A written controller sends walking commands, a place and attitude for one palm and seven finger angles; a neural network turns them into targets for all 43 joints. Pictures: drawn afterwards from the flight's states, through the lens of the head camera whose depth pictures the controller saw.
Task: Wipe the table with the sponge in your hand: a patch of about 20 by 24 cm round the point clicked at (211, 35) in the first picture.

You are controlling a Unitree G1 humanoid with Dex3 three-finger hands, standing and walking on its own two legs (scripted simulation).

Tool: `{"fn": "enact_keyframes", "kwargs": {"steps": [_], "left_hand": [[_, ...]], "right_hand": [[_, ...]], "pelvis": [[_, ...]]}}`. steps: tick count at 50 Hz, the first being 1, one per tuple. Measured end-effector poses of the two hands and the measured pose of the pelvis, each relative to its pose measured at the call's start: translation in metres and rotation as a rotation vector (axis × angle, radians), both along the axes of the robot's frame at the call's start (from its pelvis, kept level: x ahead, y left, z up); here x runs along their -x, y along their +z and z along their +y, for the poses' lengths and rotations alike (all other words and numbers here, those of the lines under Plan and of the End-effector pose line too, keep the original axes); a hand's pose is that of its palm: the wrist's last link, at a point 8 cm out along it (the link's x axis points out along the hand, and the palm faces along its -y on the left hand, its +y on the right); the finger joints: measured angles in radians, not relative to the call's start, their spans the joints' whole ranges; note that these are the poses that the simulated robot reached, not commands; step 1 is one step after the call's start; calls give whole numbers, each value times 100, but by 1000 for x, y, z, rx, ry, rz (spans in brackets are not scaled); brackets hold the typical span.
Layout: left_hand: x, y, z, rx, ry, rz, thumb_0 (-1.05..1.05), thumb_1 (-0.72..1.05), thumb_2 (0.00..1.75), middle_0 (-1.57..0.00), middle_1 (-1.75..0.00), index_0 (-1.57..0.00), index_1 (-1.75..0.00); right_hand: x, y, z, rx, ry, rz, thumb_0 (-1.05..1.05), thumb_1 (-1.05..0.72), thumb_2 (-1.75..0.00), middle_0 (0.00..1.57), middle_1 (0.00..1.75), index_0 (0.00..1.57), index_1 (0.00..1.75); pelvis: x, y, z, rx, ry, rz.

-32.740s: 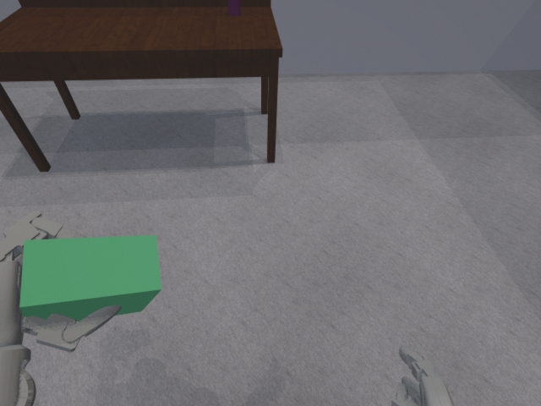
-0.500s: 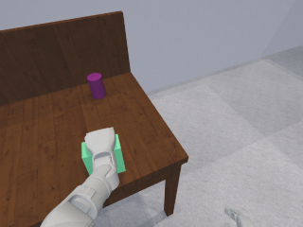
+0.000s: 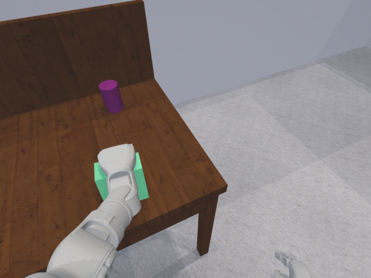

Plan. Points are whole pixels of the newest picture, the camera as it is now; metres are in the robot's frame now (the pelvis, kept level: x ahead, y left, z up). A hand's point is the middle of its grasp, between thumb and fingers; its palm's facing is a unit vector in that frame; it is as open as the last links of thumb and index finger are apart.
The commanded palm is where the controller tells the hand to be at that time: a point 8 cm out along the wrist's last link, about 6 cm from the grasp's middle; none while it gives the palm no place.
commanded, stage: wipe forward along the third lane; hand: left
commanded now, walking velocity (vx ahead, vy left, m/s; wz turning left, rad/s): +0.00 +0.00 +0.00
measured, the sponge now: (124, 186) +0.36 +0.19 -0.05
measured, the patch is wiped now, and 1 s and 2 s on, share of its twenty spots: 0.85 1.00 1.00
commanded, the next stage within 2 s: wipe back along the third lane in 1.22 s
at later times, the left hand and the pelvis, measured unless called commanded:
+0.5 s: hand (120, 155) +0.43 +0.21 +0.00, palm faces -0.12 +0.01 -0.99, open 9.9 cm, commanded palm +0.42 +0.21 +0.03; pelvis -0.03 +0.00 -0.02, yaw -2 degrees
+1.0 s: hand (114, 138) +0.48 +0.24 +0.00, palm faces -0.13 +0.00 -0.99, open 9.9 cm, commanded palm +0.48 +0.23 +0.03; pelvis +0.00 +0.03 -0.02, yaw -2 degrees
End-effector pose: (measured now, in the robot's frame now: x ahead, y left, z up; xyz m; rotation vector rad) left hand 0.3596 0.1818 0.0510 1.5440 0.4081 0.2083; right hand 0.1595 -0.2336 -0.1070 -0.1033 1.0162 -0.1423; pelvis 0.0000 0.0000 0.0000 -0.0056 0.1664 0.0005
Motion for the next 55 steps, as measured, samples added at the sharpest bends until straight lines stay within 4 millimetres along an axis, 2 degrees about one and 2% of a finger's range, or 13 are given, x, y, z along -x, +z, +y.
{"fn": "enact_keyframes", "kwargs": {"steps": [16, 20, 25, 34, 43, 49, 55], "left_hand": [[-30, 2, 7, -32, 22, 2, 0, -54, 108, -78, -133, -79, -134], [-39, 3, 9, -34, 27, 5, 0, -54, 108, -79, -133, -79, -134], [-53, 6, 15, -41, 37, -6, 0, -54, 108, -79, -133, -79, -133], [-80, 6, 29, -35, 59, 14, 0, -54, 108, -79, -133, -79, -134], [-97, 1, 40, -21, 43, 31, 0, -55, 109, -79, -133, -80, -133], [-111, 5, 47, -32, 43, 14, 0, -55, 109, -79, -133, -80, -133], [-123, 3, 55, -22, 55, 18, 0, -55, 109, -79, -133, -80, -133]], "right_hand": [[109, -30, -24, 33, -136, 165, 1, -90, -90, 20, 30, 20, 30], [129, -33, -27, 39, -159, 192, 1, -90, -90, 20, 30, 20, 30], [144, -36, -28, 44, -181, 206, 1, -90, -90, 20, 30, 20, 30], [149, -35, -22, 50, -190, 220, 1, -90, -90, 20, 30, 20, 30], [135, -32, -7, 52, -162, 231, 1, -90, -90, 20, 30, 20, 30], [123, -31, 2, 59, -146, 220, 1, -90, -90, 20, 30, 20, 30], [123, -29, 10, 66, -150, 232, 1, -90, -90, 20, 30, 20, 30]], "pelvis": [[22, -13, -1, 11, -17, 65], [25, -16, 0, 16, -21, 81], [26, -20, 2, 21, -28, 105], [20, -23, 8, 33, -36, 145], [9, -22, 19, 42, -31, 174], [5, -24, 27, 51, -26, 193], [3, -25, 36, 58, -28, 210]]}}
